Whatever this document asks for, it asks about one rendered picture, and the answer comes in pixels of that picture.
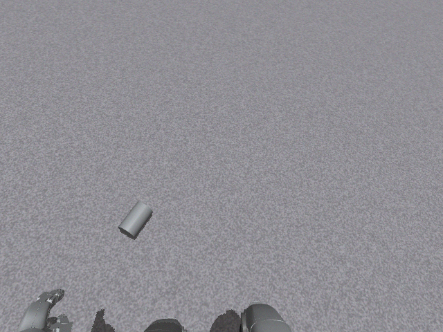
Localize left robot hand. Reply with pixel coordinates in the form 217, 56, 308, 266
17, 289, 73, 332

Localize can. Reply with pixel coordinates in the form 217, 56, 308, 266
118, 202, 153, 238

